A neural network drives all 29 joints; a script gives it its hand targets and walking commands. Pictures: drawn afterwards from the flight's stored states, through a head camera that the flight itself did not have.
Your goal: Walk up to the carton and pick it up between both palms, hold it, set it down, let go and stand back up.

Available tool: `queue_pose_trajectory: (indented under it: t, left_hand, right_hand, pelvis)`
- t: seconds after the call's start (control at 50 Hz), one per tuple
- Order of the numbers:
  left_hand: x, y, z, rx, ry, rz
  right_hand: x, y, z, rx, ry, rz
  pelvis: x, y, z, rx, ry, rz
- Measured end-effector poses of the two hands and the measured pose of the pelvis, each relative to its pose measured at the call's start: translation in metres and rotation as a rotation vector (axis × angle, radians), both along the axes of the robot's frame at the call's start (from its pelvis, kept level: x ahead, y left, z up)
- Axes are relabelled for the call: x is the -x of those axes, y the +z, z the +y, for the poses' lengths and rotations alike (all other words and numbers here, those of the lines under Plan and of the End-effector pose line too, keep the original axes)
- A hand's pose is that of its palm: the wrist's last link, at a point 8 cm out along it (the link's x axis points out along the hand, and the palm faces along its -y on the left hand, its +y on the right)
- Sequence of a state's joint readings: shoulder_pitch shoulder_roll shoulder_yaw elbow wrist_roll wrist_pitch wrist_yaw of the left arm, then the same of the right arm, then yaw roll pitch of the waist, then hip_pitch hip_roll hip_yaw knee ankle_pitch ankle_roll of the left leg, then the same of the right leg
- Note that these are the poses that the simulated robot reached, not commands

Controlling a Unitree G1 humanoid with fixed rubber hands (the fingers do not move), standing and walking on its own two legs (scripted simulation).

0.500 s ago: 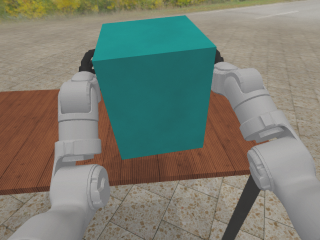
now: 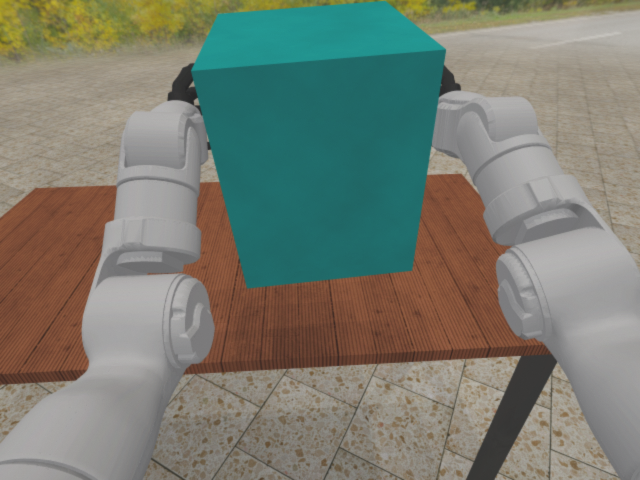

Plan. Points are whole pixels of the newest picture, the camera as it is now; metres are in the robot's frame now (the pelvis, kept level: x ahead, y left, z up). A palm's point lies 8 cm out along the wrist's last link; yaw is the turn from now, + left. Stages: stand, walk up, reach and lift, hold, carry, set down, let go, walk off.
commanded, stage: hold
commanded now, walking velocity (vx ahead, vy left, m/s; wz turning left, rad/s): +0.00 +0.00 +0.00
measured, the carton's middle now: (316, 144) +0.39 +0.01 +0.31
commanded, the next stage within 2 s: none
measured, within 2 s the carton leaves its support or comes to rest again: neither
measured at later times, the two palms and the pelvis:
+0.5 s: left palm (198, 139) +0.37 +0.14 +0.32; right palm (454, 139) +0.36 -0.15 +0.32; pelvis +0.00 -0.01 +0.00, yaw -1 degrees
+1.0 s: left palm (203, 153) +0.37 +0.14 +0.31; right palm (453, 145) +0.37 -0.15 +0.31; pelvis +0.00 -0.01 +0.00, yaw -1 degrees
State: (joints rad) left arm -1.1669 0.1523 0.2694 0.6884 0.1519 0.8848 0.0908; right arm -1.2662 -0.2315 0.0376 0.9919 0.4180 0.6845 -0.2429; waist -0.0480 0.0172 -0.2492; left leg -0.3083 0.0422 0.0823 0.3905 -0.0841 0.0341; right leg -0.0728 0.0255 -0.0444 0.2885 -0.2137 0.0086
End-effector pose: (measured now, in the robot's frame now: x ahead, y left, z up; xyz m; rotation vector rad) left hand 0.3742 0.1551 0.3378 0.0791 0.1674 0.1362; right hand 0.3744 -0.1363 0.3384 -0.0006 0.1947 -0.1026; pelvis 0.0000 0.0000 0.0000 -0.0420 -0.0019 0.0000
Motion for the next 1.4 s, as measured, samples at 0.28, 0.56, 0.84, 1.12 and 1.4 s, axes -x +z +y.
queue_pose_trajectory:
  t: [0.28, 0.56, 0.84, 1.12, 1.4]
  left_hand:
    - [0.007, -0.037, -0.013, 0.021, 0.002, 0.042]
    - [0.006, -0.014, -0.013, 0.026, 0.002, 0.015]
    - [0.001, -0.030, -0.014, 0.038, -0.013, 0.015]
    - [0.007, -0.026, -0.016, 0.032, -0.001, 0.004]
    - [0.005, -0.020, -0.014, 0.040, -0.004, 0.004]
  right_hand:
    - [0.007, -0.026, -0.012, 0.016, -0.006, 0.047]
    - [0.009, -0.022, -0.013, 0.035, 0.001, 0.023]
    - [0.005, -0.024, -0.013, 0.055, -0.007, 0.027]
    - [0.009, -0.030, -0.016, 0.038, 0.002, 0.018]
    - [0.008, -0.022, -0.014, 0.043, -0.001, 0.020]
  pelvis:
    - [0.008, -0.001, -0.004, 0.007, -0.002, 0.010]
    - [0.003, 0.001, -0.010, -0.007, -0.021, 0.001]
    - [-0.005, 0.001, -0.013, -0.008, -0.012, -0.013]
    - [-0.003, 0.000, -0.012, -0.009, -0.016, -0.018]
    - [-0.002, 0.001, -0.015, -0.010, -0.016, -0.016]
